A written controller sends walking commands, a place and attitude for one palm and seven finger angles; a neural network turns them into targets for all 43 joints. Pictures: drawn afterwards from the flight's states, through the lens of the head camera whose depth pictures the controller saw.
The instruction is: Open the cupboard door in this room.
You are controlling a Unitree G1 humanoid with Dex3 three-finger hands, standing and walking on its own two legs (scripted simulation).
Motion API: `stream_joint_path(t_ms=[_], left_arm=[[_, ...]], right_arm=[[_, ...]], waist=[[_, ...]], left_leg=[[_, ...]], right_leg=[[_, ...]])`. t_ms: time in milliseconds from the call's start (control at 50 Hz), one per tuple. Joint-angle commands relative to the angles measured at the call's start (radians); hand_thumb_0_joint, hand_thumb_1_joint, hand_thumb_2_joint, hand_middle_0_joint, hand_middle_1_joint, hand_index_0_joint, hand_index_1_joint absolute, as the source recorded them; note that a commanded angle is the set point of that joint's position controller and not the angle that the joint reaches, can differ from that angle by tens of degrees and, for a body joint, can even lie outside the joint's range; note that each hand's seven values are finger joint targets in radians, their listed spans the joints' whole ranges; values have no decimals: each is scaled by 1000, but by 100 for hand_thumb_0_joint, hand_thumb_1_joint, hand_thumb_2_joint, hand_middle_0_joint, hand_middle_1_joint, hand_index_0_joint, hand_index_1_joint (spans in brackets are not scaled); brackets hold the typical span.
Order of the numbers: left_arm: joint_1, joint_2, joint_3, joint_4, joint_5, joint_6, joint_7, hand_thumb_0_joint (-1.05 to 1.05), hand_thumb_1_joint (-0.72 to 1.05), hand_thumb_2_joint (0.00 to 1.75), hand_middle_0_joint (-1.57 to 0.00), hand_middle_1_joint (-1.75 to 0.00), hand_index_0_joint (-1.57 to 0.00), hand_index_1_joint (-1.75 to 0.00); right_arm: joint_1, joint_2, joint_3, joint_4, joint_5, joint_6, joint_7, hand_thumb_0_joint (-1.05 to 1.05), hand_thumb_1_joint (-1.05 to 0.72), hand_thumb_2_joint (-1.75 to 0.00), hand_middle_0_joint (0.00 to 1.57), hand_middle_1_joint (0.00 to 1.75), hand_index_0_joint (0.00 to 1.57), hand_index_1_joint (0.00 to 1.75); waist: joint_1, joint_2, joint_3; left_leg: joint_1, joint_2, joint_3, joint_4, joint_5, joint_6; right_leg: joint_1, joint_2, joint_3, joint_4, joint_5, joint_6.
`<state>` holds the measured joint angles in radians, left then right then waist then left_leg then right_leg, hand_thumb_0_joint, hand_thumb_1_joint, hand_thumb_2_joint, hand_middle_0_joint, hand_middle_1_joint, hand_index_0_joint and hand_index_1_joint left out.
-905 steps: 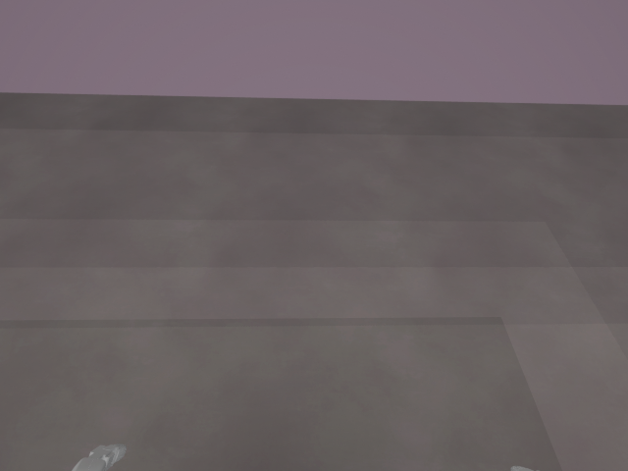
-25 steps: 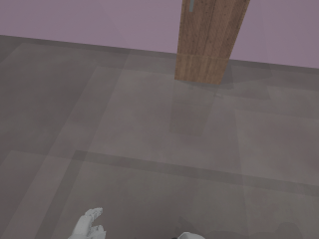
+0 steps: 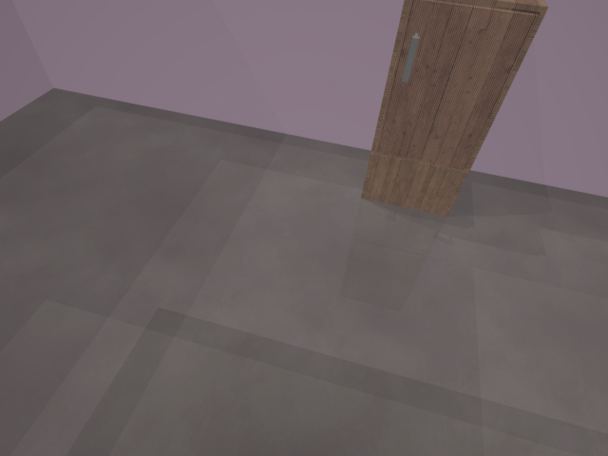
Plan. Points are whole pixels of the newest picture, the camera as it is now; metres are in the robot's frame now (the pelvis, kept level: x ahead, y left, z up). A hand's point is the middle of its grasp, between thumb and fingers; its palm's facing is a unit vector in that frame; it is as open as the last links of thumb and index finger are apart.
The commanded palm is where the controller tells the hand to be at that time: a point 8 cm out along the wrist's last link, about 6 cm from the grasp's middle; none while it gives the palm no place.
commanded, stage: turn or walk to find it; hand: left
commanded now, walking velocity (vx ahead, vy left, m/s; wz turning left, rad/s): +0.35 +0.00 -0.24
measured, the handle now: (410, 57) +1.39 -0.20 -0.05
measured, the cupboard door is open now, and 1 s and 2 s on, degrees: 0 0 0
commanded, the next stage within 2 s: stand and wait in 0.36 s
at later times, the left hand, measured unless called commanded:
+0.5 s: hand (237, 384) +0.26 +0.15 -0.18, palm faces -0.19 -0.96 -0.22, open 7.4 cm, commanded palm none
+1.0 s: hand (248, 375) +0.28 +0.13 -0.18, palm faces -0.07 -0.98 -0.18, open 7.2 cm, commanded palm none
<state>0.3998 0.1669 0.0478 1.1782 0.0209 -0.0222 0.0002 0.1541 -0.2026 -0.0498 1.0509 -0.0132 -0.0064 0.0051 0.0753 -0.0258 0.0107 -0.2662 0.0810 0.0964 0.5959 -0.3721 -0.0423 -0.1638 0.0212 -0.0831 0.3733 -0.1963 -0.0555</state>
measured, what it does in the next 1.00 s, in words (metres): walks ahead: left foot, then right foot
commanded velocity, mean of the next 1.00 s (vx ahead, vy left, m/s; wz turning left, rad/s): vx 0.12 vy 0.00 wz -0.07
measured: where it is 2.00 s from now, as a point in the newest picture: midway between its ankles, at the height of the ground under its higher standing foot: outside the picture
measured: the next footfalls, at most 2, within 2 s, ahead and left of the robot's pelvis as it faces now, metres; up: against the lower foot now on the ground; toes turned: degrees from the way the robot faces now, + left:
left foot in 0.04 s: +0.06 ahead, +0.13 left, +0.00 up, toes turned +7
right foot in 0.52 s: +0.26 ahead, -0.18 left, +0.00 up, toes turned -18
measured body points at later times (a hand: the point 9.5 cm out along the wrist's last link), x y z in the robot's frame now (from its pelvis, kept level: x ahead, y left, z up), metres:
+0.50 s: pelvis +0.13 -0.03 -0.02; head +0.17 -0.04 +0.43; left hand +0.27 +0.20 -0.16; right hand -0.04 -0.19 -0.16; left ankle +0.02 +0.13 -0.74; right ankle +0.22 -0.17 -0.74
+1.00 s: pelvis +0.21 -0.04 +0.00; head +0.22 -0.02 +0.45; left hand +0.28 +0.18 -0.17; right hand +0.24 -0.28 -0.15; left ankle +0.23 +0.06 -0.74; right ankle +0.22 -0.16 -0.74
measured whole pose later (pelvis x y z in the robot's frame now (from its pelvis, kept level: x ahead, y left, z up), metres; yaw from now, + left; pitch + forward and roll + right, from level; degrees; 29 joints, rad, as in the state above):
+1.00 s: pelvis +0.21 -0.04 +0.00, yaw -8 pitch -1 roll +0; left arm 0.20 0.19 0.03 1.09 0.01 0.00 0.02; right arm 0.22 -0.16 -0.02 1.06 -0.01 -0.01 -0.02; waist 0.02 -0.04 0.01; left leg -0.20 0.06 0.14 0.47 -0.25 0.01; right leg -0.21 -0.07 -0.17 0.44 -0.21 0.01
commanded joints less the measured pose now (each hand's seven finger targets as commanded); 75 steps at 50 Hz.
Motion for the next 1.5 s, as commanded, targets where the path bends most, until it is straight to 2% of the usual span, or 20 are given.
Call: stream_joint_path(t_ms=[0, 20, 40, 100, 160, 300, 400, 420, 460, 480, 500, 520, 580, 660, 780, 820, 860, 900, 1020, 1480], left_arm=[[-82, 104, 14, -76, -10, -18, 1, 0, 90, 90, -20, -30, -20, -30], [-82, 49, 4, -97, -13, -15, -7, 0, 90, 90, -20, -30, -20, -30], [-124, 51, 7, -127, -7, -16, -6, 0, 90, 90, -20, -30, -20, -30], [-98, 65, 22, -101, 12, 6, -15, 0, 90, 90, -20, -30, -20, -30], [-43, 25, 20, -93, 11, 13, -20, 0, 90, 90, -20, -30, -20, -30], [-203, 22, 24, -181, 5, 19, -26, 0, 90, 90, -20, -30, -20, -30], [-317, 8, 3, -226, -2, -4, -26, 0, 90, 90, -20, -30, -20, -30], [-282, 10, 2, -214, -1, -11, -22, 0, 90, 90, -20, -30, -20, -30], [-58, 63, 9, -136, 2, -31, -14, 0, 90, 90, -20, -30, -20, -30], [39, 141, 23, -99, 5, -45, -1, 0, 90, 90, -20, -30, -20, -30], [133, 252, 52, -72, 4, -53, 14, 0, 90, 90, -20, -30, -20, -30], [124, 270, 46, -73, -17, -54, 17, 0, 90, 90, -20, -30, -20, -30], [-98, 180, 22, -118, -17, -41, 33, 0, 90, 90, -20, -30, -20, -30], [-264, 117, -7, -162, -6, -25, 35, 0, 90, 90, -20, -30, -20, -30], [-293, 103, -12, -161, -13, -3, 33, 0, 90, 90, -20, -30, -20, -30], [-251, 52, -21, -162, -19, 14, 27, 0, 90, 90, -20, -30, -20, -30], [-195, 48, -17, -147, -14, 24, 22, 0, 90, 90, -20, -30, -20, -30], [-152, 53, -20, -121, -4, 23, 20, 0, 90, 90, -20, -30, -20, -30], [-108, 82, -38, -73, -13, -8, 27, 0, 90, 90, -20, -30, -20, -30], [-45, 65, -41, -35, -14, 0, 47, 0, 90, 90, -20, -30, -20, -30]], right_arm=[[208, -73, -17, 18, 2, -42, -22, 0, -90, -90, 20, 30, 20, 30], [271, -150, -37, 31, -8, -42, -27, 0, -90, -90, 20, 30, 20, 30], [316, -196, -45, 24, -12, -32, -28, 0, -90, -90, 20, 30, 20, 30], [180, -109, -19, -12, -10, -37, -29, 0, -90, -90, 20, 30, 20, 30], [187, -83, -14, -15, -8, -56, -28, 0, -90, -90, 20, 30, 20, 30], [324, -36, -9, 44, -10, -76, -34, 0, -90, -90, 20, 30, 20, 30], [367, -54, -15, 82, -22, -64, -32, 0, -90, -90, 20, 30, 20, 30], [366, -60, -16, 86, -19, -61, -33, 0, -90, -90, 20, 30, 20, 30], [336, -80, -20, 84, -5, -59, -31, 0, -90, -90, 20, 30, 20, 30], [346, -48, -16, 79, 5, -60, -21, 0, -90, -90, 20, 30, 20, 30], [370, 23, -2, 52, 15, -59, -18, 0, -90, -90, 20, 30, 20, 30], [357, 0, -2, 35, 23, -41, -29, 0, -90, -90, 20, 30, 20, 30], [297, 26, 2, 54, 14, -16, -26, 0, -90, -90, 20, 30, 20, 30], [325, 68, 17, 62, 6, 18, -26, 0, -90, -90, 20, 30, 20, 30], [301, 43, 21, 45, -1, 5, -21, 0, -90, -90, 20, 30, 20, 30], [260, -27, 15, 36, -5, -13, -25, 0, -90, -90, 20, 30, 20, 30], [135, -80, 10, -9, -10, -9, -27, 0, -90, -90, 20, 30, 20, 30], [82, -62, 14, -22, -6, -16, -30, 0, -90, -90, 20, 30, 20, 30], [144, -45, 21, 12, 5, -25, -33, 0, -90, -90, 20, 30, 20, 30], [184, -7, 32, 90, 7, -9, -34, 0, -90, -90, 20, 30, 20, 30]], waist=[[-139, 120, 13], [-165, 341, 45], [-185, 361, 110], [-98, 211, 215], [-63, 123, 172], [-88, 136, 169], [-122, 176, 146], [-107, 170, 124], [-3, 117, -27], [33, 16, -118], [50, -235, -230], [24, -191, -276], [-25, -97, -116], [-112, -82, -31], [-126, -73, 0], [-102, 148, 62], [-52, 198, 122], [-37, 231, 103], [-75, 68, -23], [-69, 27, 80]], left_leg=[[383, 63, -55, -236, 19, 27], [425, 258, -307, -366, -231, 83], [310, 387, -435, -496, -371, 147], [74, 322, -307, -526, -294, 146], [95, 251, -145, -498, -86, 139], [203, 252, -41, -462, 204, 182], [225, 239, 40, -329, 560, 158], [220, 231, 55, -271, 663, 147], [204, 179, 94, -37, 715, 85], [17, 137, 110, 132, 513, 45], [-192, 2, 120, 411, -126, 5], [-164, 3, -9, 547, -286, 9], [-200, 62, -85, 592, -154, 3], [-29, 51, -35, 340, -63, -10], [137, 27, -1, -66, 167, -16], [83, 121, -153, -260, 143, 23], [-143, 180, -228, -405, -70, 77], [-120, 143, -174, -407, 10, 70], [128, 89, -67, -277, 372, 45], [76, 58, -63, -273, 278, 45]], right_leg=[[-350, -143, 204, -6, -318, -29], [-507, -38, 79, 223, -335, 14], [-522, -38, 23, 430, -333, 29], [-475, -111, 76, 682, -195, 39], [-484, -117, 68, 776, -62, 62], [-592, -165, 48, 687, 17, 91], [-383, -115, -53, 302, -52, 67], [-302, -86, -74, 263, -34, 56], [-10, -57, -87, 103, 150, 48], [249, -166, 15, 123, 378, 22], [443, -446, 322, 131, 781, -84], [376, -508, 337, 87, 968, -154], [156, -431, 227, 27, 687, -124], [-145, -331, 53, -76, 345, -72], [-222, -248, 38, -57, -90, -35], [-247, -144, 14, 30, -167, 40], [-58, -104, -13, 73, -80, 74], [-3, -122, -10, 85, -5, 76], [16, -175, 19, -23, 173, 67], [21, -186, 7, -33, 92, 56]])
